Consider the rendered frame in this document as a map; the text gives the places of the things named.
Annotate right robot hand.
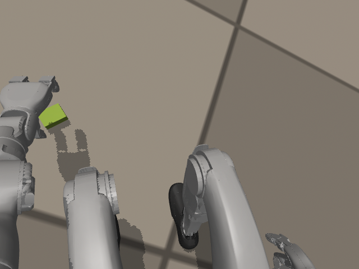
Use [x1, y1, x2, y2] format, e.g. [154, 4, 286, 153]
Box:
[265, 233, 316, 269]

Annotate left robot hand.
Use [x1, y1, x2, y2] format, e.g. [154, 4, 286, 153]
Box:
[0, 76, 59, 139]

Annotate left robot arm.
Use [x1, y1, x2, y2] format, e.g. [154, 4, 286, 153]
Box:
[0, 106, 39, 269]

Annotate small box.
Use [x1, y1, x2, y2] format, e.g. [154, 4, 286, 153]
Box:
[39, 104, 68, 129]

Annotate right robot foot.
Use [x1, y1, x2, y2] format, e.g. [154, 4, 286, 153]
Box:
[168, 183, 199, 249]

